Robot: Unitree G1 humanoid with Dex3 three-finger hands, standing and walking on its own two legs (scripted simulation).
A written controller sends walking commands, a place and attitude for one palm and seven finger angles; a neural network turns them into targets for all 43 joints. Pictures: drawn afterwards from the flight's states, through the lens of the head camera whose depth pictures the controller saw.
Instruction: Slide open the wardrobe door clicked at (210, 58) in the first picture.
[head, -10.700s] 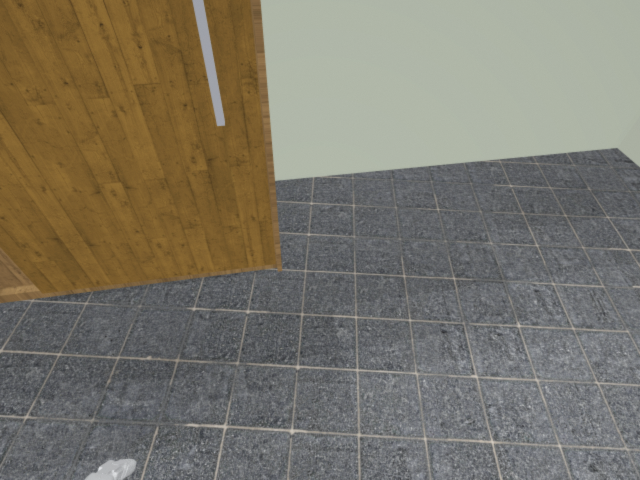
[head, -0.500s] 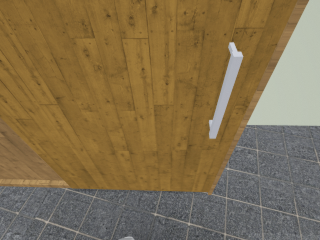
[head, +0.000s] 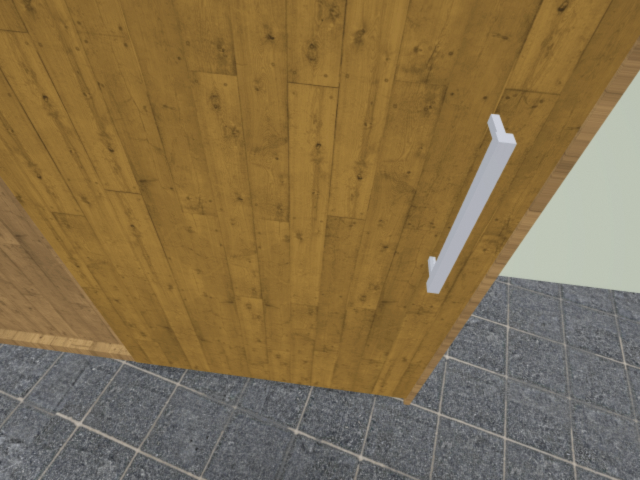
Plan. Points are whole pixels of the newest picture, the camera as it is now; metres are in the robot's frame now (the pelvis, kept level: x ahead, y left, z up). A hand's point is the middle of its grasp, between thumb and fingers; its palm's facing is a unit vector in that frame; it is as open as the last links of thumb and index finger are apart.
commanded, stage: come to a stop and stand still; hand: right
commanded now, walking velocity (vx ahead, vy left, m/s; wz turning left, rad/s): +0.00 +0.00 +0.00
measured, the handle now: (459, 217) +0.46 -0.15 +0.09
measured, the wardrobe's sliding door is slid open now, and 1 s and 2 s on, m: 0.00 0.00 0.00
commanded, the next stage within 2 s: look again from close up in 0.54 s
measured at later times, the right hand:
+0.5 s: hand out of the picture +0.01 -0.15 -0.17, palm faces +0.01 +0.98 -0.21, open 7.4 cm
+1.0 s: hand out of the picture +0.01 -0.15 -0.17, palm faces +0.02 +0.98 -0.20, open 7.4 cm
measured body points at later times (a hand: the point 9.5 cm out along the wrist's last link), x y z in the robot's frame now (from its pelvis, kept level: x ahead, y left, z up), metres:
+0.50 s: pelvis +0.01 +0.02 +0.01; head +0.02 +0.03 +0.46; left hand +0.00 +0.23 -0.16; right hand +0.01 -0.20 -0.15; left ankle -0.01 +0.11 -0.73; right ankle +0.00 -0.10 -0.73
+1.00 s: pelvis +0.01 +0.02 +0.01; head +0.03 +0.02 +0.46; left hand +0.01 +0.23 -0.16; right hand +0.01 -0.21 -0.15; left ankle -0.01 +0.11 -0.73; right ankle +0.00 -0.10 -0.73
